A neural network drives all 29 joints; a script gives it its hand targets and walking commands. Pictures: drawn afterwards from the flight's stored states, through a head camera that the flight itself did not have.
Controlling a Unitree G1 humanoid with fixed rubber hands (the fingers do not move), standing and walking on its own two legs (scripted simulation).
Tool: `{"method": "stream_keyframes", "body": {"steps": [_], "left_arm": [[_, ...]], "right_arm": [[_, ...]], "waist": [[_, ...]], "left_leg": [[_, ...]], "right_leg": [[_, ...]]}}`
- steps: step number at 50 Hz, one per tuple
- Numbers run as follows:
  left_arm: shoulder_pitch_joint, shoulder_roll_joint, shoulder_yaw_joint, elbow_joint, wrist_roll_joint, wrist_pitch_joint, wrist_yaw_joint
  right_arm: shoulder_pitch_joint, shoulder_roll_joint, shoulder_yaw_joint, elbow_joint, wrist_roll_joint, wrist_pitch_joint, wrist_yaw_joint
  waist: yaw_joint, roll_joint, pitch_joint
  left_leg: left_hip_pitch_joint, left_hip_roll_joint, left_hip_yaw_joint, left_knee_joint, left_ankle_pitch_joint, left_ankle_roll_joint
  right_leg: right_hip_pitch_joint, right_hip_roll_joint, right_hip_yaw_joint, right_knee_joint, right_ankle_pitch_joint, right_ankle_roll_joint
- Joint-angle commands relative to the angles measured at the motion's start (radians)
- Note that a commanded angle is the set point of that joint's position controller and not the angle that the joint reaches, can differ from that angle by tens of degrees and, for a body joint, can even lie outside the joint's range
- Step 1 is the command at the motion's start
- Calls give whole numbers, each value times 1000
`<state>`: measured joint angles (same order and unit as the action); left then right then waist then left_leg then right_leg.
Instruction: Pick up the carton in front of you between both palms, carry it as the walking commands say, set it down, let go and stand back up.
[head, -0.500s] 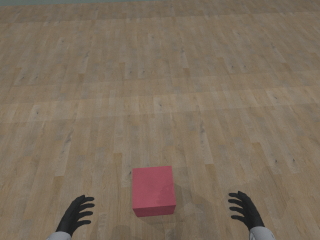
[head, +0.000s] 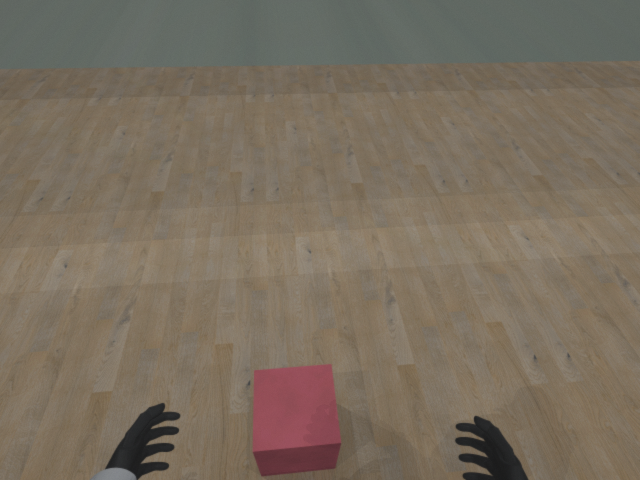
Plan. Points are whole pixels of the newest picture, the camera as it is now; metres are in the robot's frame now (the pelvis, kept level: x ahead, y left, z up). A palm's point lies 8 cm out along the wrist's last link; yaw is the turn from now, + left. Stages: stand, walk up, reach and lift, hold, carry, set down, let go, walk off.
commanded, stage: let go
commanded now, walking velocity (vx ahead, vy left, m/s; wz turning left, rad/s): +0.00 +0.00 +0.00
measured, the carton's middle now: (295, 421) +0.41 +0.05 -0.65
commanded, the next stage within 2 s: stand in 0.02 s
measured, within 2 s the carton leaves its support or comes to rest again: neither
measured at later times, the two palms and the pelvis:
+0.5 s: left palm out of the picture +0.16 +0.30 -0.09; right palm out of the picture +0.15 -0.28 -0.08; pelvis +0.02 +0.02 +0.00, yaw -1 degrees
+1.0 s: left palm out of the picture +0.12 +0.31 -0.09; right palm out of the picture +0.11 -0.29 -0.08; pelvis +0.01 +0.02 +0.01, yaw -1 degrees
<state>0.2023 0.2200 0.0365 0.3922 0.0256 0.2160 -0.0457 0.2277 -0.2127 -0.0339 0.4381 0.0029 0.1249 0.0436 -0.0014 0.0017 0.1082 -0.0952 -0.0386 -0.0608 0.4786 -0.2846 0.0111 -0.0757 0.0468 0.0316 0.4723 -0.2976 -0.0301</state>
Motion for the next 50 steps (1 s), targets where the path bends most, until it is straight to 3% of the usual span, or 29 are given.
{"method": "stream_keyframes", "body": {"steps": [1,2,3,5,7,13,24,33,50], "left_arm": [[-48,104,25,-104,-8,9,21],[-67,219,56,33,-15,-76,57],[-52,209,53,46,0,-117,64],[-64,196,48,76,11,-157,61],[-71,198,46,110,9,-179,54],[-64,227,44,195,6,-207,57],[-56,258,35,291,4,-224,70],[-67,267,29,349,1,-228,72],[-78,297,9,447,-5,-237,69]], "right_arm": [[-41,-98,-20,-100,6,-24,-12],[-59,-198,-47,47,-47,-55,-47],[-29,-222,-58,54,-54,-72,-58],[-44,-218,-51,91,-56,-96,-58],[-70,-216,-45,116,-51,-113,-57],[-71,-238,-43,187,-45,-130,-60],[-79,-285,-42,274,-38,-140,-72],[-97,-293,-35,334,-35,-144,-73],[-123,-314,-22,431,-29,-148,-66]], "waist": [[1,-27,-80],[24,-122,-60],[8,-91,-69],[7,-27,-83],[9,9,-117],[5,20,-181],[0,12,-173],[0,0,-163],[0,-3,-116]], "left_leg": [[-54,-8,36,-43,159,-13],[-153,58,-6,-32,134,-29],[-137,66,-20,-33,106,-19],[-149,78,-43,-56,39,-13],[-151,90,-59,-63,71,-6],[-86,103,-61,-37,300,-6],[-40,118,-78,-53,405,2],[-24,120,-81,-81,396,4],[-17,127,-91,-151,258,9]], "right_leg": [[14,-43,15,-51,298,38],[-128,-75,47,-56,117,45],[-136,-79,70,-68,49,35],[-148,-85,85,-72,-11,25],[-116,-86,85,-51,57,23],[-66,-98,85,-29,258,25],[-53,-107,89,-36,329,20],[-37,-117,97,-64,329,15],[-41,-134,125,-137,242,11]]}}
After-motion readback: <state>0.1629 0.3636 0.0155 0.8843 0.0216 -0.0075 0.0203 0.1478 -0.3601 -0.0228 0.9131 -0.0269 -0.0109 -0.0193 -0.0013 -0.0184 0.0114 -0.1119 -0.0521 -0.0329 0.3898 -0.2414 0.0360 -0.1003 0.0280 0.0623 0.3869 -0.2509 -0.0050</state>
